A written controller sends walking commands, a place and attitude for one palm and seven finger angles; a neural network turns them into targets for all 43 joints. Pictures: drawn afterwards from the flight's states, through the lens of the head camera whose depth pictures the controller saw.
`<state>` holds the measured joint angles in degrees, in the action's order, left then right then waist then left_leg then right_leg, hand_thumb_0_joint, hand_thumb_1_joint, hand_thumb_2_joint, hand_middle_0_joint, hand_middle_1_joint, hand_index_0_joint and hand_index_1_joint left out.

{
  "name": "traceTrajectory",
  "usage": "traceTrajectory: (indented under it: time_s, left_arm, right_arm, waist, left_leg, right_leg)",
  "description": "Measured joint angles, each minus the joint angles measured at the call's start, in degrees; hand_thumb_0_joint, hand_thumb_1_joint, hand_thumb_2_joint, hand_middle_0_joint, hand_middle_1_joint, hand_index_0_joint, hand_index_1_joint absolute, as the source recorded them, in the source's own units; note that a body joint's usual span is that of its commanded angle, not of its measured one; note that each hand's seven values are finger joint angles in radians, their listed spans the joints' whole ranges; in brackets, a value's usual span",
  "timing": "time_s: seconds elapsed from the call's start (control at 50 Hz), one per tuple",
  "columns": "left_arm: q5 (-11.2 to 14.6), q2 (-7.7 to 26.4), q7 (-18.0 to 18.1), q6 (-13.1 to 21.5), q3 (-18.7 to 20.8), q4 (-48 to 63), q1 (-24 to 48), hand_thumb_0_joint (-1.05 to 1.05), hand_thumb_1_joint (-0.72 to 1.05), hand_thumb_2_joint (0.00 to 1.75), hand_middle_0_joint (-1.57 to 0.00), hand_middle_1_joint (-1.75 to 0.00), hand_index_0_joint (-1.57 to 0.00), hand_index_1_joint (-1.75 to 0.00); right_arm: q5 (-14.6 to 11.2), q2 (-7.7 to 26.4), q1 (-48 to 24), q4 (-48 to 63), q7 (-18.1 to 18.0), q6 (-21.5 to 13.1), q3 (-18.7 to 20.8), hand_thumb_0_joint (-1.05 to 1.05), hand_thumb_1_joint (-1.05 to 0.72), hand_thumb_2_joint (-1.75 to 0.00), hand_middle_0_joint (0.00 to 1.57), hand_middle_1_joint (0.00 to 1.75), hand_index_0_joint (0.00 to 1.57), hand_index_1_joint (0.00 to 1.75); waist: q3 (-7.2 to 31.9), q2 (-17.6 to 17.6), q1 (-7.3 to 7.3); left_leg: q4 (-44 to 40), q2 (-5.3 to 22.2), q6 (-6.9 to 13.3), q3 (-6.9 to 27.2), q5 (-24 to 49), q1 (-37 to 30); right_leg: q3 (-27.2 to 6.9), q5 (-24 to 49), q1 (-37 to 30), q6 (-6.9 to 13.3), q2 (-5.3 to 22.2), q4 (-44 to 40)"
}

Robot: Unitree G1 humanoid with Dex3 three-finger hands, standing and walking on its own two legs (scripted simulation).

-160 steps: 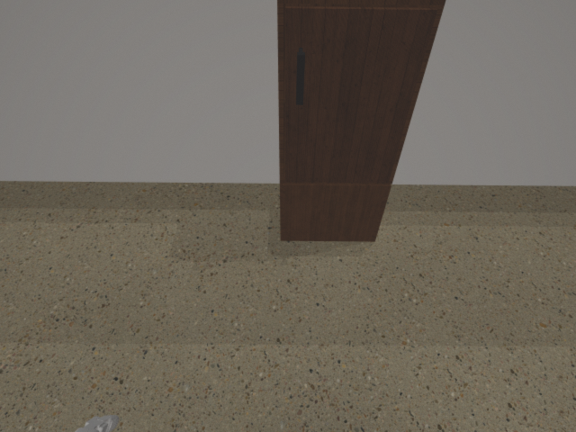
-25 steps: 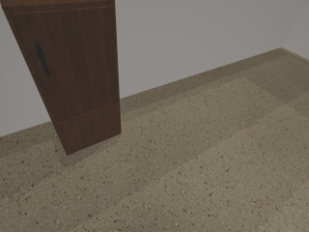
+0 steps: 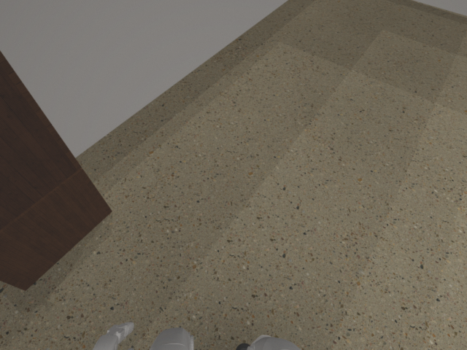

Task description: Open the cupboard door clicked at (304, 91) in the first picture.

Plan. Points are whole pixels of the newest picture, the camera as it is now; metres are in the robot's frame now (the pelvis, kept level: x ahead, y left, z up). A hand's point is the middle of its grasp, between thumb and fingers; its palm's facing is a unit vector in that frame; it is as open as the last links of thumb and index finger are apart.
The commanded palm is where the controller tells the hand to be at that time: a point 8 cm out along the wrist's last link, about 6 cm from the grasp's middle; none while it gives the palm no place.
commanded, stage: turn to face it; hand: left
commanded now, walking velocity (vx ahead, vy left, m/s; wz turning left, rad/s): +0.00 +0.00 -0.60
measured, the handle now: out of the picture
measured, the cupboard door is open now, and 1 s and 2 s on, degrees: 0 0 0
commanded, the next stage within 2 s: take the last steps up to it in 1.94 s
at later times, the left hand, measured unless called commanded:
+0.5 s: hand out of the picture +0.10 +0.27 -0.16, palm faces +0.06 -0.98 -0.20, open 7.4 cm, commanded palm none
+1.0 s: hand out of the picture +0.06 +0.24 -0.12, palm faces +0.28 -0.91 -0.29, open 7.4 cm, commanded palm none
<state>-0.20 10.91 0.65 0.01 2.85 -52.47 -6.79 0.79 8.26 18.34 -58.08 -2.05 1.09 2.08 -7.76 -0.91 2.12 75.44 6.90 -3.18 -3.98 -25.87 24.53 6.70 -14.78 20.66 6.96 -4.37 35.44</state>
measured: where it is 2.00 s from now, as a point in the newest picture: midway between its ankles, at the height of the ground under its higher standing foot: outside the picture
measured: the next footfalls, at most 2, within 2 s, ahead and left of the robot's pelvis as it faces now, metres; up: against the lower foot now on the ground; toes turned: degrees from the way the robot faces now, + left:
left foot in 0.34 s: +0.11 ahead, +0.17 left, +0.00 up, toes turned +1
right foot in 0.84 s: +0.06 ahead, -0.07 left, +0.00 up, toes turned +9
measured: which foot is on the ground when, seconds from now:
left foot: up 0.00-0.32, down 0.34-0.84, up 0.86-1.00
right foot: down 0.00-0.36, up 0.38-0.82, down 0.84-1.00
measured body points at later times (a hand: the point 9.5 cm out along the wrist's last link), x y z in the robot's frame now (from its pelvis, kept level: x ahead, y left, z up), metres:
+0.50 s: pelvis +0.05 +0.08 +0.02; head +0.06 +0.11 +0.47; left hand +0.10 +0.32 -0.14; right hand +0.11 -0.16 -0.12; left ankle +0.07 +0.17 -0.72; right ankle +0.03 -0.06 -0.67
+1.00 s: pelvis +0.01 +0.03 +0.02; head +0.02 -0.01 +0.47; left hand +0.04 +0.29 -0.10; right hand +0.11 -0.22 -0.14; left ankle +0.00 +0.16 -0.63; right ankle +0.02 -0.08 -0.72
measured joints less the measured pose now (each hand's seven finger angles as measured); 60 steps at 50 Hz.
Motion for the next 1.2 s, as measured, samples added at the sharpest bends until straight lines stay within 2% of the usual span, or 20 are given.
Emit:
traceTrajectory:
  time_s: [0.08, 0.16, 0.24, 0.32, 0.34, 0.38, 0.42, 0.5, 0.6, 0.7, 0.8, 0.82, 0.84, 0.86, 0.88, 0.92, 0.96, 1.0, 1.08, 1.2]
  left_arm:
    - [-0.5, 0.0, 0.2, -0.3, 0.0, -1.1, -1.5, 0.00, 0.91, 0.90, -0.20, -0.29, -0.20, -0.29]
    - [-0.8, -0.3, 0.0, -0.4, 0.1, -1.2, -3.1, 0.00, 0.91, 0.90, -0.20, -0.30, -0.20, -0.29]
    - [-1.3, -0.4, 0.4, -0.2, 0.0, -1.0, -4.7, 0.00, 0.90, 0.90, -0.20, -0.30, -0.20, -0.29]
    - [-1.3, 0.0, 0.8, 0.3, -0.6, -1.7, -5.9, 0.00, 0.90, 0.90, -0.20, -0.30, -0.20, -0.29]
    - [-1.1, 0.1, 0.9, 0.3, -0.6, -1.8, -6.1, 0.00, 0.90, 0.90, -0.20, -0.30, -0.20, -0.29]
    - [-0.7, 1.0, 1.2, -0.2, -0.3, -2.4, -6.3, 0.00, 0.90, 0.90, -0.20, -0.30, -0.20, -0.29]
    - [-0.5, 1.3, 1.5, -0.7, -0.2, -3.0, -7.0, 0.00, 0.91, 0.90, -0.20, -0.29, -0.20, -0.29]
    - [-0.6, 1.1, 1.1, -2.1, 0.1, -4.3, -7.1, 0.00, 0.91, 0.90, -0.20, -0.29, -0.20, -0.29]
    - [-0.5, 1.5, 0.7, -2.5, 1.0, -3.9, -6.1, 0.00, 0.91, 0.90, -0.20, -0.29, -0.20, -0.29]
    - [-0.3, 1.7, 0.8, -2.9, 1.5, -3.2, -4.2, 0.00, 0.91, 0.90, -0.20, -0.29, -0.20, -0.29]
    - [0.2, 1.2, 0.9, -2.4, 1.2, -1.4, -2.1, 0.00, 0.91, 0.90, -0.20, -0.29, -0.20, -0.29]
    - [0.3, 1.1, 0.9, -2.1, 1.0, -1.0, -2.0, 0.00, 0.91, 0.90, -0.20, -0.29, -0.20, -0.29]
    - [0.1, 1.0, 0.9, -1.6, 0.9, -0.4, -2.2, 0.00, 0.91, 0.90, -0.20, -0.29, -0.20, -0.29]
    - [-0.2, 0.5, 1.0, -1.3, 0.8, -0.3, -2.1, 0.00, 0.91, 0.90, -0.20, -0.29, -0.20, -0.29]
    - [-0.3, 0.1, 1.1, -1.3, 0.4, -0.1, -2.3, 0.00, 0.91, 0.90, -0.20, -0.29, -0.20, -0.29]
    - [-0.5, -0.7, 1.2, -1.5, -0.1, 0.1, -3.2, 0.00, 0.91, 0.90, -0.20, -0.29, -0.20, -0.29]
    - [-0.6, -1.1, 1.3, -1.5, -0.4, 0.1, -4.0, 0.00, 0.91, 0.90, -0.20, -0.29, -0.20, -0.29]
    - [-0.7, -1.2, 1.2, -1.3, -0.6, 0.1, -4.4, 0.00, 0.90, 0.90, -0.20, -0.30, -0.20, -0.29]
    - [-0.9, -1.5, 1.0, -0.8, -1.1, 0.5, -4.7, 0.00, 0.90, 0.90, -0.20, -0.30, -0.20, -0.29]
    - [-1.4, -0.4, 0.6, -0.7, -1.0, 0.6, -6.0, 0.00, 0.90, 0.90, -0.20, -0.30, -0.21, -0.30]
  right_arm:
    - [0.5, 1.3, -7.0, 4.2, 0.0, -0.1, 0.3, 0.01, -0.91, -0.90, 0.20, 0.30, 0.20, 0.30]
    - [0.7, 2.5, -11.7, 6.4, 0.2, -0.2, 0.4, 0.00, -0.91, -0.90, 0.20, 0.30, 0.20, 0.30]
    - [0.6, 2.8, -12.5, 5.9, 0.6, -0.3, 0.2, 0.00, -0.91, -0.90, 0.20, 0.30, 0.20, 0.30]
    - [0.1, 2.6, -10.0, 3.6, 1.1, -0.7, -0.4, 0.00, -0.91, -0.90, 0.20, 0.30, 0.20, 0.30]
    - [0.1, 2.5, -9.1, 3.0, 1.3, -0.9, -0.6, 0.00, -0.91, -0.90, 0.20, 0.30, 0.20, 0.30]
    - [0.3, 1.2, -7.7, 1.6, 1.5, -0.9, -1.0, 0.00, -0.91, -0.90, 0.20, 0.30, 0.20, 0.30]
    - [0.7, 0.4, -6.8, 0.9, 1.7, -0.5, -1.6, 0.00, -0.91, -0.90, 0.20, 0.30, 0.20, 0.30]
    - [0.8, 0.7, -5.6, 1.3, 0.9, -0.4, -1.1, 0.00, -0.93, -0.90, 0.20, 0.30, 0.20, 0.30]
    - [0.8, 1.8, -4.2, 1.4, 1.2, 0.1, -0.4, 0.00, -0.92, -0.90, 0.20, 0.30, 0.20, 0.30]
    - [0.8, 2.7, -3.0, 1.5, 1.4, 0.7, 0.8, 0.00, -0.91, -0.90, 0.20, 0.30, 0.20, 0.30]
    - [0.9, 3.9, -2.5, 1.7, 1.7, 1.6, 1.9, 0.01, -0.91, -0.90, 0.20, 0.30, 0.20, 0.30]
    - [0.8, 4.2, -2.3, 1.8, 1.8, 1.9, 2.2, 0.01, -0.91, -0.90, 0.20, 0.30, 0.20, 0.30]
    - [0.6, 4.4, -2.1, 2.0, 1.9, 2.2, 2.5, 0.01, -0.91, -0.90, 0.20, 0.30, 0.20, 0.30]
    - [0.5, 4.9, -2.4, 1.9, 1.9, 2.5, 2.9, 0.01, -0.91, -0.90, 0.20, 0.30, 0.20, 0.30]
    - [0.7, 5.3, -2.5, 1.7, 1.9, 2.8, 3.2, 0.01, -0.91, -0.90, 0.20, 0.30, 0.20, 0.30]
    - [1.0, 6.1, -2.6, 1.8, 2.3, 3.3, 3.7, 0.01, -0.91, -0.90, 0.20, 0.30, 0.20, 0.30]
    - [1.1, 6.6, -3.1, 2.2, 2.7, 3.5, 3.9, 0.01, -0.91, -0.90, 0.20, 0.30, 0.20, 0.30]
    - [1.1, 6.9, -3.6, 2.7, 3.1, 3.3, 4.0, 0.01, -0.91, -0.90, 0.20, 0.30, 0.20, 0.30]
    - [0.9, 7.0, -4.7, 3.2, 3.4, 3.6, 3.8, 0.01, -0.91, -0.90, 0.20, 0.30, 0.20, 0.30]
    - [0.6, 6.7, -8.3, 3.9, 3.6, 3.6, 2.9, 0.01, -0.91, -0.90, 0.19, 0.30, 0.19, 0.30]
  waist:
    - [1.9, 1.0, -0.37]
    - [3.7, 2.3, -1.49]
    - [5.7, 2.8, -2.36]
    - [7.5, 2.5, -2.73]
    - [7.9, 2.3, -2.67]
    - [8.1, -0.6, -3.07]
    - [8.0, -1.7, -3.72]
    - [6.7, -0.8, -2.58]
    - [4.9, 0.2, -1.82]
    - [4.3, 1.4, -0.54]
    - [4.7, 3.1, 0.58]
    - [5.1, 3.3, 0.58]
    - [5.6, 3.3, 0.35]
    - [5.5, 4.0, 0.12]
    - [5.7, 4.4, 0.09]
    - [6.4, 4.6, 0.17]
    - [6.7, 4.3, 0.20]
    - [6.5, 3.8, 0.50]
    - [5.5, 2.8, 0.24]
    - [3.4, 0.6, -1.99]
  left_leg:
    - [-5.8, 1.4, -1.0, 3.4, 3.8, 6.8]
    - [-11.0, 1.2, -1.4, 5.0, 6.7, 8.6]
    - [-17.9, -0.5, -0.9, 4.4, 6.6, 5.4]
    - [-34.6, -2.7, 0.3, 2.9, 8.4, -3.8]
    - [-39.3, -3.1, 1.0, 2.7, 9.9, -6.5]
    - [-40.5, -5.3, 3.2, 2.2, 8.4, -8.0]
    - [-41.2, -6.0, 4.6, 1.6, 8.4, -9.0]
    - [-45.3, -6.6, 5.6, 2.8, 11.3, -9.9]
    - [-48.9, -7.4, 5.8, 5.0, 14.7, -9.0]
    - [-49.5, -8.3, 5.3, 7.8, 16.7, -6.9]
    - [-48.3, -9.7, 3.7, 11.2, 17.9, -4.4]
    - [-47.6, -10.1, 3.2, 11.8, 17.9, -3.7]
    - [-46.0, -10.7, 2.8, 12.1, 17.2, -2.7]
    - [-42.2, -10.7, 2.2, 12.1, 12.6, -1.2]
    - [-36.8, -10.8, 1.9, 11.1, 7.3, 0.6]
    - [-25.2, -10.7, 1.4, 8.5, 3.3, 4.1]
    - [-16.1, -9.3, 0.7, 5.9, 3.8, 6.1]
    - [-11.3, -7.7, 0.0, 4.4, 5.1, 6.8]
    - [-11.4, -4.9, -1.3, 2.9, 5.2, 5.3]
    - [-25.3, -3.5, -1.0, -0.1, 2.0, -1.2]
  right_leg:
    - [-3.2, 1.9, -1.8, -0.4, -0.5, -4.2]
    - [-6.1, 2.3, -2.5, -1.6, -0.4, -5.6]
    - [-6.9, 1.5, -3.9, -2.9, 0.0, -6.0]
    - [-5.3, -0.6, -6.2, -4.3, 0.7, -5.3]
    - [-4.6, -1.7, -6.4, -4.8, 0.9, -4.2]
    - [-4.2, -3.9, -6.1, -6.1, 3.2, -1.1]
    - [-4.0, -9.9, -4.4, -7.5, 4.3, 5.0]
    - [-4.7, -12.5, 0.5, -8.9, 5.5, 18.0]
    - [-6.2, -9.7, 3.1, -10.0, 6.8, 21.0]
    - [-7.1, -10.1, 1.9, -10.6, 6.6, 16.2]
    - [-7.0, -8.6, -3.3, -9.9, 4.8, 3.7]
    - [-6.6, -6.3, -5.3, -9.7, 4.6, -0.8]
    - [-6.3, -4.1, -7.1, -8.3, 4.8, -5.2]
    - [-5.6, -2.7, -7.2, -6.9, 4.7, -5.3]
    - [-4.8, -2.7, -7.4, -6.4, 5.0, -4.7]
    - [-3.3, -2.9, -8.7, -6.3, 6.2, -5.3]
    - [-2.3, -2.6, -10.1, -6.5, 7.3, -6.5]
    - [-0.9, -2.4, -11.0, -6.5, 8.3, -7.1]
    - [2.5, -2.9, -11.6, -6.8, 10.2, -6.6]
    - [6.3, -4.4, -10.0, -8.2, 13.2, -3.4]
